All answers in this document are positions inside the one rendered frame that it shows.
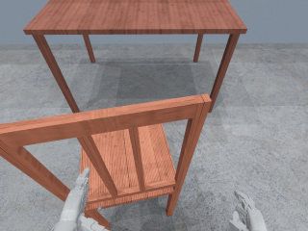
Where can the right robot hand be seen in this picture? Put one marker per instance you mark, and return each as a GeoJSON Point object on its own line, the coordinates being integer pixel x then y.
{"type": "Point", "coordinates": [252, 219]}

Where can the left robot forearm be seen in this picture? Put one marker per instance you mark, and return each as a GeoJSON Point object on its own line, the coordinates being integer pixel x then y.
{"type": "Point", "coordinates": [65, 225]}

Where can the left robot hand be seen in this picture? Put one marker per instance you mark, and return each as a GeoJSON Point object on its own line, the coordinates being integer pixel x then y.
{"type": "Point", "coordinates": [76, 202]}

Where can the table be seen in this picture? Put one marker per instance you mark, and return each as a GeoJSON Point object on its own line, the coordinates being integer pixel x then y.
{"type": "Point", "coordinates": [136, 17]}

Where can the chair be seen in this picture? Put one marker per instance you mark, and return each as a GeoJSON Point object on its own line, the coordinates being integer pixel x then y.
{"type": "Point", "coordinates": [125, 148]}

